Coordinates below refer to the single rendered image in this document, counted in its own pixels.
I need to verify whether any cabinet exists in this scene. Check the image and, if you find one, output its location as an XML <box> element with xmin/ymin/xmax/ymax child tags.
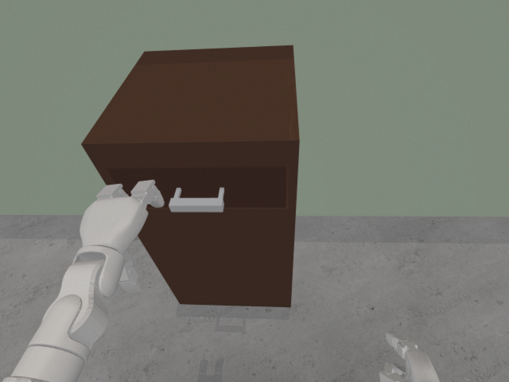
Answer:
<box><xmin>81</xmin><ymin>45</ymin><xmax>300</xmax><ymax>307</ymax></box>

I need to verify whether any drawer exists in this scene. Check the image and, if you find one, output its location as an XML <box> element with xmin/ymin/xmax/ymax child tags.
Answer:
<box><xmin>107</xmin><ymin>166</ymin><xmax>286</xmax><ymax>208</ymax></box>

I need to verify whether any handle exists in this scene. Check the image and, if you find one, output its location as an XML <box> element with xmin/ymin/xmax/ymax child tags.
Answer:
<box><xmin>169</xmin><ymin>188</ymin><xmax>224</xmax><ymax>212</ymax></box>

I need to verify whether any left robot forearm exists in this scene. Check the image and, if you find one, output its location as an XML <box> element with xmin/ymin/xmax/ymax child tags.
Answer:
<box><xmin>2</xmin><ymin>245</ymin><xmax>126</xmax><ymax>382</ymax></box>

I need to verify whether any robot left hand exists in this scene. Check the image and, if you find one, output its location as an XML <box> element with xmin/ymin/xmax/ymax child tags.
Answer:
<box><xmin>80</xmin><ymin>180</ymin><xmax>165</xmax><ymax>294</ymax></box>

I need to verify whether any robot right hand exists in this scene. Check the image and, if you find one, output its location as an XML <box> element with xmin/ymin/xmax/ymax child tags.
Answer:
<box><xmin>379</xmin><ymin>332</ymin><xmax>440</xmax><ymax>382</ymax></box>

